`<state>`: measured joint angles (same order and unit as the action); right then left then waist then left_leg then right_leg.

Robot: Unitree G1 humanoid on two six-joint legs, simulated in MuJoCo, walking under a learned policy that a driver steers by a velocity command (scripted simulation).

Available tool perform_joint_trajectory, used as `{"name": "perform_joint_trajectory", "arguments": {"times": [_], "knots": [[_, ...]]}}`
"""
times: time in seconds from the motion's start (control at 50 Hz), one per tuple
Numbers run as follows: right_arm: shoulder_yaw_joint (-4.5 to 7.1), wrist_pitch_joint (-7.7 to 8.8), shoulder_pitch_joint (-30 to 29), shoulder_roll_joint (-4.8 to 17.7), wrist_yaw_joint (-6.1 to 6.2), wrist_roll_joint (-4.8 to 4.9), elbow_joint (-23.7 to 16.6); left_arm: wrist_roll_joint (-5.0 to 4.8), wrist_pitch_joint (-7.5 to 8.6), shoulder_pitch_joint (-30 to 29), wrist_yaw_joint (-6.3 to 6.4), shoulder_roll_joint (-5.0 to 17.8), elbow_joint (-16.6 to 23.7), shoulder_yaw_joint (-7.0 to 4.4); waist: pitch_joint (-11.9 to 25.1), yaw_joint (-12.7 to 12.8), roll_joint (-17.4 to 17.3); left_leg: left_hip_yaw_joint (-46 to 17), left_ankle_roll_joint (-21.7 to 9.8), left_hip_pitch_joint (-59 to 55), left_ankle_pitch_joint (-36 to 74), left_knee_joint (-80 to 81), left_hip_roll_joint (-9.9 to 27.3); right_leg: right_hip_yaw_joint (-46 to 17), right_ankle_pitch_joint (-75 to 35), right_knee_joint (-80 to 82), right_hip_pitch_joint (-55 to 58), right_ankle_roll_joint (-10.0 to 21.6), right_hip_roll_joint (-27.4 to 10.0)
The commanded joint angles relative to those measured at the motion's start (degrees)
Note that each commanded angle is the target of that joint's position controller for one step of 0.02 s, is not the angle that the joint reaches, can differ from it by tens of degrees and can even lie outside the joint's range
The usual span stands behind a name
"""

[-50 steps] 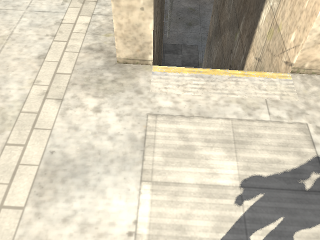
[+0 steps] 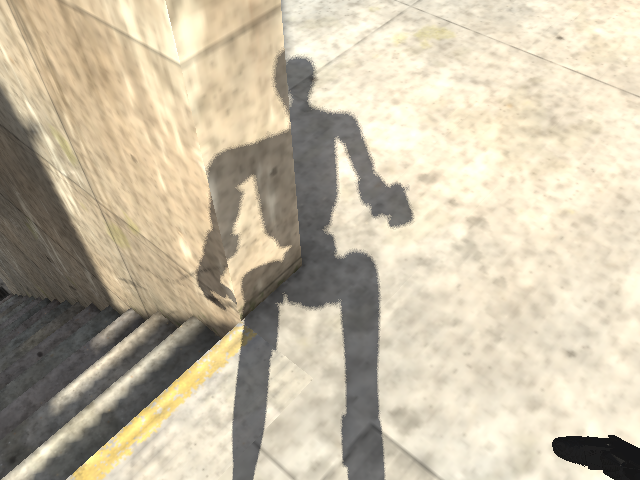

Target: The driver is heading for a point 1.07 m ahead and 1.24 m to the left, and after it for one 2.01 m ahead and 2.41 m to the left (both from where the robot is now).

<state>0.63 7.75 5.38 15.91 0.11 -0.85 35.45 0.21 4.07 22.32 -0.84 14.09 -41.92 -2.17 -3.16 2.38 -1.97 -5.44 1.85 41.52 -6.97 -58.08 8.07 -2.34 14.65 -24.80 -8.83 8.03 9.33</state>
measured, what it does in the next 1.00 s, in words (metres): walks ahead, turning left: left foot, then right foot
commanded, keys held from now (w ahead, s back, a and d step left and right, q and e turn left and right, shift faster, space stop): q+shift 1.00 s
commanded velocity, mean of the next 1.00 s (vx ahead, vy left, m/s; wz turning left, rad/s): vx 0.15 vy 0.00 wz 0.73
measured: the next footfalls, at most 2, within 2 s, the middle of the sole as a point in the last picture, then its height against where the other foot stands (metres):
left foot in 0.18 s outside the picture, level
right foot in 0.74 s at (366, 467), level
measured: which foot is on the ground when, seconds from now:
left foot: up 0.00-0.16, down 0.18-0.72, up 0.74-1.00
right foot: down 0.00-0.20, up 0.22-0.72, down 0.74-1.00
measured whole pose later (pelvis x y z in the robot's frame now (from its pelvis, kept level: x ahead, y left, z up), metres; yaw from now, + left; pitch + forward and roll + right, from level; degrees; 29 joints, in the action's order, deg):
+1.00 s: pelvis +0.38 +0.00 +0.00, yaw +48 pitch +1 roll -1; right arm 5.1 -4.7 13.5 19.2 1.2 2.0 31.3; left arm 1.3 -0.5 6.3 3.7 14.0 -38.1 -3.2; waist -2.9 -0.6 -2.9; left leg -4.1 7.1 34.0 -18.9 -68.5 3.2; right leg 6.1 9.6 -24.0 -15.4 2.5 0.7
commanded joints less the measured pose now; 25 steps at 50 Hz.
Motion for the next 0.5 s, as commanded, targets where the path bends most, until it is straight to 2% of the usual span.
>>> {"name": "perform_joint_trajectory", "arguments": {"times": [0.02, 0.04, 0.08, 0.1, 0.12, 0.14, 0.16, 0.18, 0.2, 0.22, 0.24, 0.26, 0.28, 0.3, 0.34, 0.36, 0.4, 0.42, 0.44, 0.46, 0.5], "knots": [[-0.24, 0.33, 0.9, 0.4, -1.0, -0.72, 0.3, -0.34, 1.76, -3.8, 1.68, 7.0, 2.7, -1.49, 0.6, 0.0, 1.7, 8.6, 0.0, -17.3, 23.4, 17.1, -4.5, 1.2, -30.9, 8.7, -14.9, 3.3, -8.1], [-0.12, 0.53, -0.8, 0.5, -1.65, 0.0, 0.1, -0.39, 1.76, -1.6, 1.81, 7.6, 1.4, -1.5, 1.3, 1.7, 2.1, 8.8, -0.6, -17.3, 29.0, 21.3, -5.7, 1.0, -28.9, 9.6, -11.4, 2.7, -9.8], [0.59, 0.56, -3.3, 2.4, -2.75, 1.39, -1.1, -0.35, 1.54, -1.0, 1.97, 8.4, -0.1, -1.59, 0.8, 2.9, 4.8, 7.2, -2.3, -15.3, 30.6, 26.7, -6.4, 0.8, -26.6, 7.9, -5.0, 1.2, -12.7], [1.19, 0.57, -3.6, 3.8, -3.4, 1.53, -1.6, -0.02, 1.2, -1.3, 2.12, 8.5, -0.4, -1.7, 1.1, 2.7, 5.1, 6.8, -3.3, -14.4, 29.5, 28.0, -7.1, 1.0, -27.3, 5.6, -1.8, 0.3, -14.0], [2.08, 0.54, -1.9, 5.5, -4.0, 1.41, -1.6, 0.31, 0.74, -2.4, 2.35, 9.4, -0.1, -1.97, 2.6, 1.4, 5.7, 7.1, -4.1, -14.7, 26.1, 28.2, -8.4, 1.2, -31.4, 2.0, 1.6, -0.5, -14.8], [3.15, 0.47, 2.3, 7.4, -4.49, 1.01, -0.9, 0.57, 0.12, -4.2, 2.68, 10.2, 0.6, -2.28, 5.0, -0.8, 6.3, 8.1, -4.8, -16.5, 21.3, 27.3, -10.2, 1.3, -38.7, -3.1, 4.7, -1.5, -15.4], [4.25, 0.2, 9.7, 8.8, -4.61, 1.14, 0.8, 0.87, -0.61, -7.0, 2.88, 10.1, 2.0, -2.39, 8.2, -4.7, 7.0, 9.1, -5.4, -21.2, 16.6, 26.3, -12.0, 1.5, -46.6, -10.1, 6.2, -2.5, -15.4], [5.09, -0.23, 19.4, 9.9, -4.32, 1.23, 2.7, 1.11, -1.28, -11.0, 2.99, 10.0, 3.5, -2.37, 11.1, -10.5, 6.3, 8.0, -6.7, -30.1, 17.1, 28.0, -11.6, 3.1, -47.0, -24.0, 2.2, -4.4, -13.8], [5.24, -0.57, 20.5, 12.0, -3.7, 0.86, 2.2, 2.28, -1.41, -7.3, 2.82, 6.3, 5.2, -1.65, 14.2, -7.9, -7.4, -4.3, -10.8, -41.0, 36.8, 27.2, -3.3, 5.6, -13.1, -46.6, -8.9, -7.3, -6.2], [5.17, -0.9, 15.9, 15.0, -2.97, -1.28, -0.8, 1.45, -1.01, 5.3, 1.41, 1.6, 5.8, -0.3, 21.5, 0.0, -18.7, -37.6, -24.2, -58.4, 38.2, 30.9, 11.0, -2.0, 23.1, -67.2, -29.3, -12.6, 2.6], [6.05, -2.44, 11.5, 13.9, -2.13, -0.58, -3.7, 0.37, -0.62, 5.6, 0.29, 7.8, 5.0, -0.56, 29.8, -3.3, -9.9, -43.9, -23.8, -59.6, 12.8, 36.2, 11.2, -9.8, 17.3, -70.9, -30.1, -10.5, -1.9], [5.28, -3.95, 8.9, 10.4, -1.31, 0.21, -5.1, -0.15, -0.95, -4.1, 0.05, 10.3, 6.9, -1.31, 22.7, -5.4, -1.1, -37.8, -19.8, -50.4, -4.2, 38.6, 7.4, -8.7, 12.0, -66.6, -31.3, -9.0, -3.9], [4.7, -5.02, 7.3, 9.1, -0.95, 0.8, -5.4, 0.33, -1.45, -9.3, 0.46, 9.2, 8.6, -1.26, 15.0, -4.1, 5.6, -34.3, -17.1, -40.2, -12.5, 41.5, 4.9, -7.5, 9.1, -61.6, -32.5, -8.4, -5.2], [4.54, -5.52, 5.6, 8.6, -0.62, 1.0, -6.0, 1.08, -2.19, -11.1, 0.79, 8.4, 9.9, -1.15, 12.5, -2.8, 5.6, -32.2, -15.5, -34.7, -15.1, 43.0, 2.3, -7.5, 7.2, -55.9, -31.4, -8.2, -6.0], [5.01, -6.7, 2.9, 8.4, -0.38, 1.56, -6.6, 1.05, -3.02, -9.8, 0.94, 7.0, 9.4, -1.37, 7.1, -0.5, 1.1, -24.6, -12.3, -26.0, -13.6, 45.6, -4.0, -6.4, 6.0, -42.7, -26.6, -8.1, -6.7], [5.25, -7.09, 3.3, 8.3, -0.13, 1.71, -6.6, 1.07, -2.81, -10.3, 1.3, 5.8, 8.8, -1.17, 6.6, -1.1, 0.5, -22.3, -12.1, -24.9, -7.1, 44.9, -5.2, -5.2, 6.4, -37.9, -25.5, -8.7, -6.1], [5.87, -7.7, 5.6, 9.6, 0.25, 1.41, -5.8, 1.44, -2.32, -11.0, 2.26, 5.4, 8.2, -1.42, 10.0, -1.8, -0.7, -22.0, -13.1, -26.8, 6.2, 41.6, -5.1, -5.3, 6.3, -33.2, -24.2, -10.5, -5.2], [6.24, -7.78, 5.8, 10.1, 0.47, 1.98, -5.5, 1.18, -2.0, -11.0, 2.44, 5.6, 7.7, -1.58, 11.5, -1.9, -1.0, -21.8, -12.8, -27.4, 8.2, 40.5, -5.1, -5.9, 4.4, -32.1, -23.7, -11.3, -5.1], [6.81, -7.9, 5.2, 11.3, 0.86, 1.86, -5.7, 0.76, -2.15, -12.5, 2.78, 6.1, 7.7, -1.9, 12.1, -2.0, -1.7, -22.7, -11.8, -28.3, 5.9, 40.0, -4.7, -6.6, 2.4, -30.4, -24.4, -11.7, -5.5], [7.04, -8.37, 5.0, 11.4, 1.32, 2.3, -5.9, 0.5, -2.38, -14.1, 3.0, 6.5, 7.7, -2.09, 12.1, -2.6, -2.2, -23.8, -10.7, -28.8, 1.8, 40.0, -5.0, -7.3, 0.6, -29.1, -25.0, -12.1, -5.5], [7.2, -9.43, 4.6, 11.3, 1.92, 2.37, -6.1, 0.14, -2.49, -16.7, 3.2, 6.6, 7.9, -2.47, 10.4, -3.5, -3.8, -25.4, -9.7, -28.2, -5.9, 40.2, -6.1, -8.1, -1.5, -26.6, -25.6, -12.3, -5.2]]}}
Keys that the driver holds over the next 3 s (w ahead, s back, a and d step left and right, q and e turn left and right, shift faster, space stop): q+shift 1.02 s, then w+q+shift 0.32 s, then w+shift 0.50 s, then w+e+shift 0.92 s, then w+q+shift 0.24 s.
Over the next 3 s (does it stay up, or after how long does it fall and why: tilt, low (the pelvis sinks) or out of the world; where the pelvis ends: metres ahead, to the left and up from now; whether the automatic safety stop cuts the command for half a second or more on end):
stays up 0.88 0.69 -0.45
